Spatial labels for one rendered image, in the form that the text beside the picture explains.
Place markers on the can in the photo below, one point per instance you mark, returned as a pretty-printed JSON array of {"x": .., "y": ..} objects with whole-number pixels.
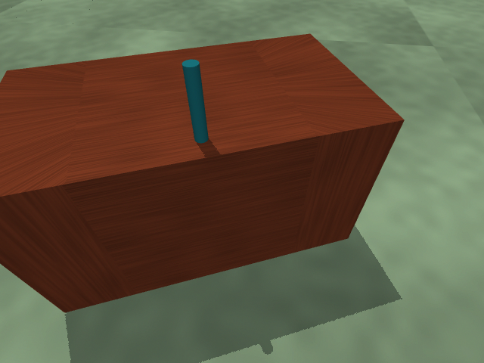
[{"x": 191, "y": 69}]

